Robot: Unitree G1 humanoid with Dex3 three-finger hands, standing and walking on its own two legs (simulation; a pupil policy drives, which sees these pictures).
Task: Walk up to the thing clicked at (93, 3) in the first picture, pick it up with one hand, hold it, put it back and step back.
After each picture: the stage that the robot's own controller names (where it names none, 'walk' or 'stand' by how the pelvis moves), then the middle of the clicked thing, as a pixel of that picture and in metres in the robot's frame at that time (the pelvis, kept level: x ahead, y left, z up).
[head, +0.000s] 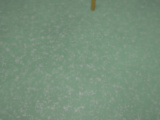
stand; (93, 2) +2.24 -0.20 -0.66
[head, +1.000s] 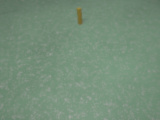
walk; (79, 16) +2.10 +0.13 -0.63
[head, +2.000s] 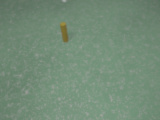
walk; (64, 32) +1.46 +0.29 -0.65
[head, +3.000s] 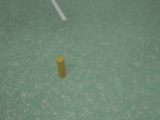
walk; (61, 67) +0.93 +0.23 -0.64
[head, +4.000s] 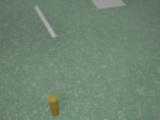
walk; (54, 105) +0.57 +0.19 -0.63
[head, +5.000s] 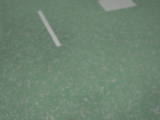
stand; out of the picture +0.35 +0.19 -0.64
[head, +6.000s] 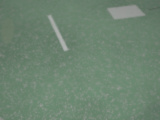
stand; out of the picture +0.35 +0.16 -0.65
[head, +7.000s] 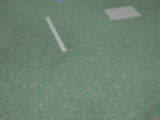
stand; out of the picture +0.38 +0.17 -0.66
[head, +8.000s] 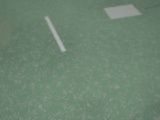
stand; out of the picture +0.36 +0.17 -0.66
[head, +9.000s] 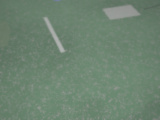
stand; out of the picture +0.35 +0.18 -0.66
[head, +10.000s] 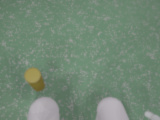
go down; (36, 81) +0.40 +0.20 -0.38
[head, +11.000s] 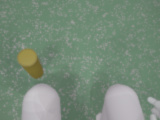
go down; (32, 66) +0.42 +0.22 -0.27
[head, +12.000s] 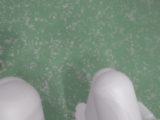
close in; out of the picture +0.40 +0.26 -0.16
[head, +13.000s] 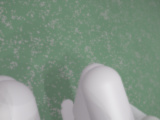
close; out of the picture +0.41 +0.27 -0.15
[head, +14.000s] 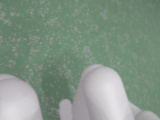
lift; out of the picture +0.38 +0.28 -0.16
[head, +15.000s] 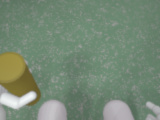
lift; (22, 84) +0.32 +0.19 +0.01
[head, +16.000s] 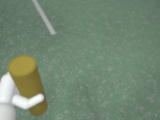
hold; (31, 90) +0.32 +0.17 +0.02
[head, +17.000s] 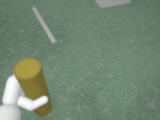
hold; (36, 91) +0.32 +0.16 +0.03
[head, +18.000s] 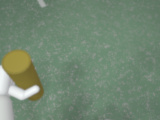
crouch; (27, 80) +0.36 +0.18 -0.02
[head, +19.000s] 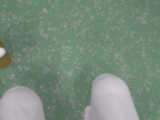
lower; out of the picture +0.46 +0.24 -0.08
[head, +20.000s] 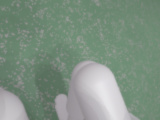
lower; out of the picture +0.44 +0.28 -0.16
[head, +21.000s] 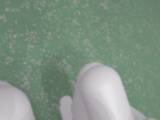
lower; out of the picture +0.41 +0.28 -0.16
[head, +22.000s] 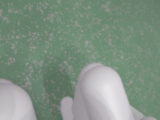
lower; out of the picture +0.40 +0.28 -0.16
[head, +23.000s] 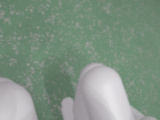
lower; out of the picture +0.39 +0.27 -0.16
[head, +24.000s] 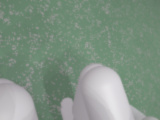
open; out of the picture +0.40 +0.26 -0.16
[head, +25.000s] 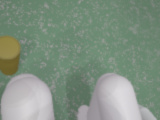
stand; (8, 59) +0.40 +0.23 -0.19
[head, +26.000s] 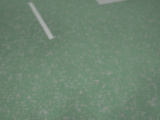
stand; out of the picture +0.34 +0.16 -0.57
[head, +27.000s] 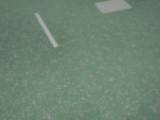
stand; out of the picture +0.36 +0.17 -0.60
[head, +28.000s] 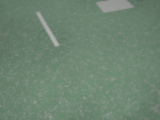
stand; out of the picture +0.36 +0.17 -0.60
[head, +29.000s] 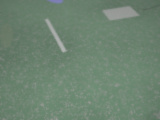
stand; out of the picture +0.38 +0.15 -0.65
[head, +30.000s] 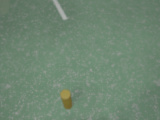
walk; (66, 100) +0.47 +0.13 -0.63
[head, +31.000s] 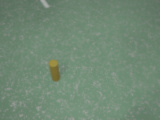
walk; (54, 71) +0.73 +0.20 -0.63
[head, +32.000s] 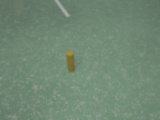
stand; (70, 62) +1.01 +0.15 -0.63
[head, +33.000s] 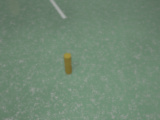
stand; (68, 64) +0.99 +0.15 -0.66
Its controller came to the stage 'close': yes
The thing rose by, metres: 0.68
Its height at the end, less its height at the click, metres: +0.00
